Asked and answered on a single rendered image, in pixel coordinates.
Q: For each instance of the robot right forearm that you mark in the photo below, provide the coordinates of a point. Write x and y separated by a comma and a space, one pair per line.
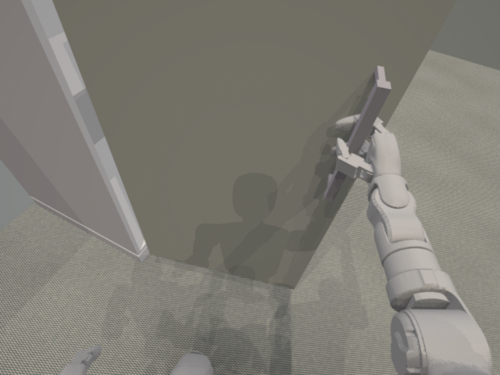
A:
414, 277

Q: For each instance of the right robot hand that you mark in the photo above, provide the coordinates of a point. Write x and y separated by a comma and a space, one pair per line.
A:
381, 153

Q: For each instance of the handle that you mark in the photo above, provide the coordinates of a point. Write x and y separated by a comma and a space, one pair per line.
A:
373, 106

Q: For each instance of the right robot upper arm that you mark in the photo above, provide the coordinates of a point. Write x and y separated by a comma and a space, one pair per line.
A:
437, 342

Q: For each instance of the left robot thigh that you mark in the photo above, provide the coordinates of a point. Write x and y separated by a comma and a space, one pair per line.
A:
193, 364

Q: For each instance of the left robot hand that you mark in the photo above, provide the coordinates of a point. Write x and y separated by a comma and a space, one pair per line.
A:
82, 361

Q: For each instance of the fridge door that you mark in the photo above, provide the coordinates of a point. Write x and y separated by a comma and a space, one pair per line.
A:
220, 114

